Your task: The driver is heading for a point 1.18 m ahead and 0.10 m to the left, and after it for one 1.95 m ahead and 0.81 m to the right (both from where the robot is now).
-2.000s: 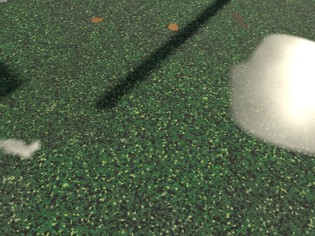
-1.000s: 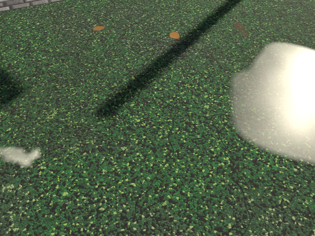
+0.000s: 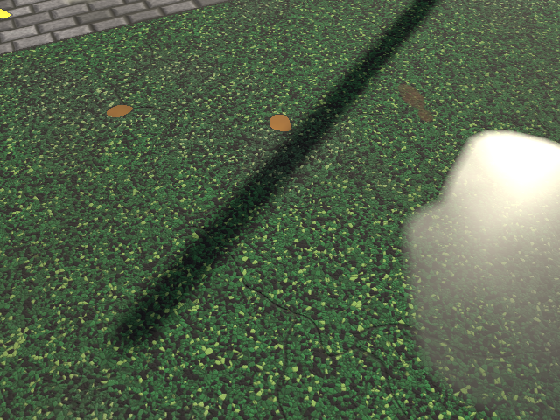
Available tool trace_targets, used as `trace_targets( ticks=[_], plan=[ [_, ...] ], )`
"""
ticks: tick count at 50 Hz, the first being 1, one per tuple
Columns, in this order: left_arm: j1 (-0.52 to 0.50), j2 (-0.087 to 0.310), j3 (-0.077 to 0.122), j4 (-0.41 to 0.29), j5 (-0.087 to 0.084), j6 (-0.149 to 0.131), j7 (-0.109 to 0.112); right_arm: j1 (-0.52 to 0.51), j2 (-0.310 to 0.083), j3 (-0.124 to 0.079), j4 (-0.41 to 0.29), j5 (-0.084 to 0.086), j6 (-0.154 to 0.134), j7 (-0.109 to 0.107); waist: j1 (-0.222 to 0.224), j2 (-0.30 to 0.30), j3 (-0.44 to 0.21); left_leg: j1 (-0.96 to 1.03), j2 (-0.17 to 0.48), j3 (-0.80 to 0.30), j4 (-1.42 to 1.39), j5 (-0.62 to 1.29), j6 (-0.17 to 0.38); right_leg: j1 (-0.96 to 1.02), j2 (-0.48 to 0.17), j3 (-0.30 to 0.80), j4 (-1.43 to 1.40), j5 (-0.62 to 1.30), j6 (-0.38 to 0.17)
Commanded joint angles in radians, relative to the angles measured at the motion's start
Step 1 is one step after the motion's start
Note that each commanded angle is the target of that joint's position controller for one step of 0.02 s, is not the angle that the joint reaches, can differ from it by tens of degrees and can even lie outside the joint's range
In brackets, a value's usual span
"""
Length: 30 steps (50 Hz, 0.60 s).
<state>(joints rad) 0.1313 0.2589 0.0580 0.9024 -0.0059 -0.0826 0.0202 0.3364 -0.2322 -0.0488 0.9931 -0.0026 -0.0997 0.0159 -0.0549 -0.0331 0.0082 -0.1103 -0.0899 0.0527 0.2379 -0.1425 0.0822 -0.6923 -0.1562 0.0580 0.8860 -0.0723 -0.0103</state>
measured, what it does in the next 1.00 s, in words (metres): walks ahead: right foot, then left foot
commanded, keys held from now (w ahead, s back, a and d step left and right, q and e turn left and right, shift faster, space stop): w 1.00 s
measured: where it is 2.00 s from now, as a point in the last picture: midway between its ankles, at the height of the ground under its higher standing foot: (273, 230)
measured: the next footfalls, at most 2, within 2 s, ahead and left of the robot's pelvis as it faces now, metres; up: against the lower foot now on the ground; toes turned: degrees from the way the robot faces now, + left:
right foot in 0.24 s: +0.31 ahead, -0.17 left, +0.00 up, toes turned -2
left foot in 0.78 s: +0.63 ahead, +0.07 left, +0.00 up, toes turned +3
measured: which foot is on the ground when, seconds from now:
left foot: down 0.00-0.24, up 0.26-0.76, down 0.78-1.00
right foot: up 0.00-0.22, down 0.24-0.78, up 0.80-1.00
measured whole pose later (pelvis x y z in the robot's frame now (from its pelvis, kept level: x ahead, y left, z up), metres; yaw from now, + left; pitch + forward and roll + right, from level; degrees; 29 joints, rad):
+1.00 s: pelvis +0.56 -0.01 +0.00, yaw +1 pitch +1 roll +1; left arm 0.20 0.27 0.07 0.94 -0.02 -0.08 0.01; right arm 0.26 -0.24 -0.06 0.96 -0.01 -0.10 0.03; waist -0.03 -0.04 0.02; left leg -0.21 -0.06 0.07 0.34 -0.15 0.08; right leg -0.58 -0.12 0.03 1.09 -0.27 -0.04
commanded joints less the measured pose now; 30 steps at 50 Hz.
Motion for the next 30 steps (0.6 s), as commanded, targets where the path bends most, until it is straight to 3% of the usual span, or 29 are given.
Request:
trace_targets(
  ticks=[1,5,7,9,10,11,12,13,14,15,16,17,18,20,22,25,30],
  plan=[
    [-0.046,0.034,0.005,-0.052,0.000,-0.009,-0.006,-0.022,-0.158,-0.028,-0.057,0.011,-0.011,-0.018,0.018,0.080,0.046,-0.100,0.252,-0.140,-0.142,0.097,0.133,0.071,0.025,-0.033,-0.185,0.167,0.013],
    [-0.167,0.035,-0.004,-0.089,-0.013,-0.013,-0.027,0.056,-0.166,-0.031,-0.022,0.021,0.001,-0.020,-0.024,0.085,0.064,0.018,0.290,-0.139,-0.099,0.082,0.125,0.070,0.056,-0.048,-0.313,0.156,0.011],
    [-0.196,0.049,-0.003,-0.110,-0.016,-0.020,-0.040,0.072,-0.173,-0.036,-0.010,0.023,0.011,-0.023,-0.021,0.089,0.069,0.092,0.328,-0.155,-0.056,0.098,0.116,0.060,0.062,-0.042,-0.355,0.087,-0.010],
    [-0.158,0.076,0.006,-0.111,-0.017,-0.028,-0.049,0.057,-0.188,-0.043,-0.010,0.024,0.023,-0.026,0.015,0.108,0.049,0.135,0.353,-0.168,0.003,0.185,0.097,0.130,0.081,-0.053,-0.386,0.008,-0.038],
    [-0.085,0.100,0.018,-0.093,-0.016,-0.032,-0.049,0.032,-0.192,-0.044,-0.016,0.024,0.028,-0.027,0.064,0.116,0.009,0.133,0.336,-0.148,0.085,0.332,0.079,0.239,0.110,-0.080,-0.409,-0.012,-0.057],
    [0.072,0.146,0.044,-0.042,-0.014,-0.034,-0.044,0.022,-0.168,-0.035,-0.023,0.019,0.033,-0.026,0.133,0.097,-0.087,0.093,0.279,-0.102,0.268,0.458,0.053,0.449,0.133,-0.095,-0.418,-0.009,-0.087],
    [0.271,0.229,0.068,-0.001,-0.001,-0.034,-0.036,0.026,-0.127,-0.015,-0.051,0.002,0.032,-0.027,0.197,-0.007,-0.248,-0.094,0.213,-0.042,0.587,0.274,0.014,0.757,-0.038,0.097,-0.395,0.005,-0.158],
    [0.344,0.308,0.086,0.029,0.001,-0.026,-0.041,0.145,0.005,0.022,-0.059,0.004,0.007,-0.015,0.137,-0.288,-0.359,-0.511,0.026,-0.028,0.927,-0.327,-0.053,1.094,-0.248,0.566,-0.508,-0.159,-0.322],
    [0.334,0.200,0.056,0.022,-0.004,-0.027,-0.044,0.096,-0.102,0.000,-0.046,0.028,-0.016,-0.012,0.168,-0.195,-0.350,-0.634,0.066,-0.166,1.063,-0.428,-0.038,1.088,-0.235,0.655,-0.584,-0.274,-0.308],
    [0.240,0.150,0.040,0.000,-0.004,-0.030,-0.042,-0.001,-0.160,-0.015,-0.076,0.049,-0.031,-0.010,0.156,-0.137,-0.208,-0.697,0.119,-0.158,1.082,-0.341,-0.018,0.966,-0.200,0.501,-0.591,-0.222,-0.257],
    [0.156,0.124,0.030,-0.021,0.001,-0.029,-0.042,-0.052,-0.157,-0.015,-0.085,0.045,-0.033,-0.015,0.127,-0.056,-0.140,-0.659,0.172,-0.131,1.044,-0.246,-0.017,0.828,-0.161,0.376,-0.609,-0.110,-0.231],
    [0.104,0.097,0.022,-0.029,0.008,-0.029,-0.045,-0.079,-0.149,-0.021,-0.088,0.029,-0.028,-0.021,0.101,-0.025,-0.082,-0.619,0.201,-0.122,0.980,-0.188,-0.024,0.709,-0.125,0.293,-0.639,-0.022,-0.220],
    [0.087,0.072,0.014,-0.026,0.016,-0.031,-0.047,-0.066,-0.135,-0.025,-0.086,0.023,-0.016,-0.022,0.069,-0.039,-0.066,-0.556,0.226,-0.127,0.937,-0.149,-0.026,0.636,-0.096,0.232,-0.669,0.023,-0.207],
    [0.109,0.075,0.015,-0.007,0.012,-0.034,-0.049,-0.044,-0.091,-0.022,-0.082,0.022,0.007,-0.022,0.045,-0.046,-0.047,-0.512,0.235,-0.115,0.877,-0.121,-0.036,0.574,-0.077,0.172,-0.714,0.078,-0.216],
    [0.138,0.109,0.024,0.009,0.009,-0.037,-0.040,-0.088,-0.085,-0.023,-0.100,0.015,0.019,-0.025,0.043,-0.028,-0.016,-0.555,0.240,-0.106,0.800,-0.059,-0.054,0.559,-0.077,0.129,-0.745,0.131,-0.227],
    [0.177,0.119,0.025,0.026,0.007,-0.028,-0.023,-0.195,-0.079,-0.023,-0.136,0.008,0.021,-0.022,0.063,-0.019,0.013,-0.608,0.236,-0.098,0.628,0.092,-0.073,0.577,-0.060,0.070,-0.766,0.158,-0.212],
    [0.257,0.129,0.025,0.059,-0.005,-0.020,-0.014,-0.364,-0.060,-0.011,-0.178,0.018,0.013,-0.006,0.116,-0.025,0.057,-0.551,0.188,-0.052,0.381,0.251,-0.069,0.608,-0.035,0.000,-0.779,0.103,-0.182]
  ],
)
Velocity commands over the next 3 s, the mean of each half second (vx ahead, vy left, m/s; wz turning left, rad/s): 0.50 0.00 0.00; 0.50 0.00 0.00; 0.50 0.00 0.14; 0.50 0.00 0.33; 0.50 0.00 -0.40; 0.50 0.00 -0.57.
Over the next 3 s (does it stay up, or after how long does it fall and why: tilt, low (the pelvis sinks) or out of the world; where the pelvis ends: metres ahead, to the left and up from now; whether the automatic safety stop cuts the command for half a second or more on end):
stays up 1.69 0.08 -0.02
